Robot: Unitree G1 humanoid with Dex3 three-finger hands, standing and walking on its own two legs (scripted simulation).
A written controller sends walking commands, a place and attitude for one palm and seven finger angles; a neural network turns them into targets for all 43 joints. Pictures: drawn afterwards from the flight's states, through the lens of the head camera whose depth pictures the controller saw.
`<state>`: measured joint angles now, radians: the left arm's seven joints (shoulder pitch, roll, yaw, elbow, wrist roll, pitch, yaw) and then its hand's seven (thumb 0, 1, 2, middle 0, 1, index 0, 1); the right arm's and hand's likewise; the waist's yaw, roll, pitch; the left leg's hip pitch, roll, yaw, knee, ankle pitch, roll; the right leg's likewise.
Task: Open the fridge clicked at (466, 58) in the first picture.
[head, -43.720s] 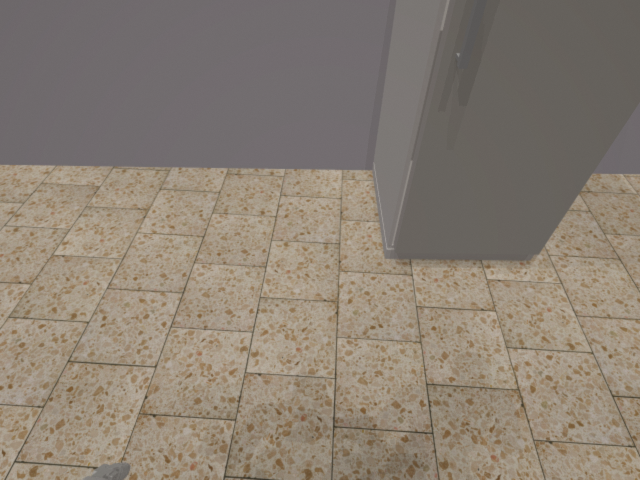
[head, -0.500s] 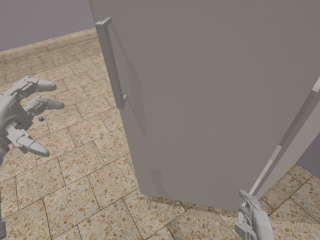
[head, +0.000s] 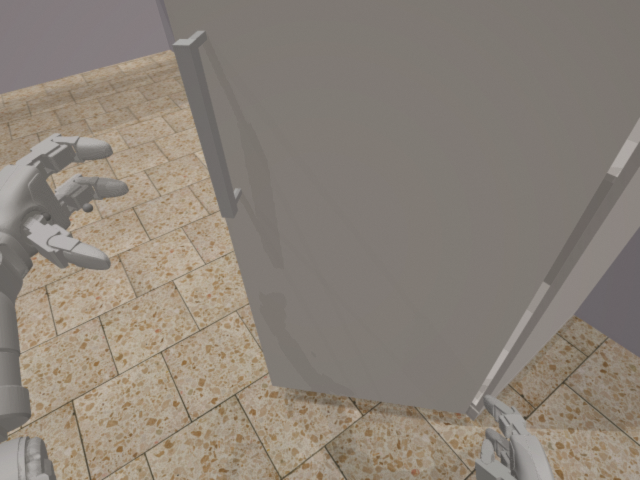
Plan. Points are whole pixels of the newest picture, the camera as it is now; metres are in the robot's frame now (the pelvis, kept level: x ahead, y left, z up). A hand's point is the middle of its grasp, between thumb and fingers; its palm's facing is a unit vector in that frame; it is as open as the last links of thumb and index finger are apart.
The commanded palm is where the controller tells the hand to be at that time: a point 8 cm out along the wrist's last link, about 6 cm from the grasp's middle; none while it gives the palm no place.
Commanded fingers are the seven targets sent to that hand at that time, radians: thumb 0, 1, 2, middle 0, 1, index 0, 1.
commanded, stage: move the hooked fingers beside the handle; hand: left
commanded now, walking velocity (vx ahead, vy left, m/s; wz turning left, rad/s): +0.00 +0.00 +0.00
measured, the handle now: (216, 135) +0.51 +0.19 +0.20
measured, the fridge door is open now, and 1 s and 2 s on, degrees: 42 42 42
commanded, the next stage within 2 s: none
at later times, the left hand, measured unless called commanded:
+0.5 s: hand (114, 183) +0.37 +0.27 +0.22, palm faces +0.00 -1.00 -0.05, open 14.0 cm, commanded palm +0.35 +0.31 +0.22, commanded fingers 0.00 -0.50 0.30 -0.30 -1.20 -0.30 -1.20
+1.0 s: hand (142, 153) +0.43 +0.25 +0.22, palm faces -0.05 -1.00 -0.01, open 14.0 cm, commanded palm +0.41 +0.31 +0.21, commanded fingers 0.00 -0.50 0.30 -0.30 -1.20 -0.30 -1.20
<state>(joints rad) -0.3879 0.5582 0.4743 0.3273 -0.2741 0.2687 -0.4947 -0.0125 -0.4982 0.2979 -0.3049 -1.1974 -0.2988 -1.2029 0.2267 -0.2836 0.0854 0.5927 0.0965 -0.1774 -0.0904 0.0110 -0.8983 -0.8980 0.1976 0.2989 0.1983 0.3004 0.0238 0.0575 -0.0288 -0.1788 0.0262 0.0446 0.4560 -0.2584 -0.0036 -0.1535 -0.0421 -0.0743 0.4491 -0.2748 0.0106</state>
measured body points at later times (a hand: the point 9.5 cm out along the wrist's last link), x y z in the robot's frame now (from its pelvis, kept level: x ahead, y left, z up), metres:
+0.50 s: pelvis -0.01 +0.00 +0.00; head -0.01 -0.02 +0.45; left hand +0.36 +0.32 +0.22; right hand +0.14 -0.25 -0.09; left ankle -0.01 +0.12 -0.74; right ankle -0.02 -0.12 -0.74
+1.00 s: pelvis +0.00 +0.01 +0.00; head +0.01 +0.00 +0.45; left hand +0.42 +0.31 +0.23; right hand +0.08 -0.27 -0.11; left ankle -0.01 +0.12 -0.74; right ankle -0.02 -0.12 -0.74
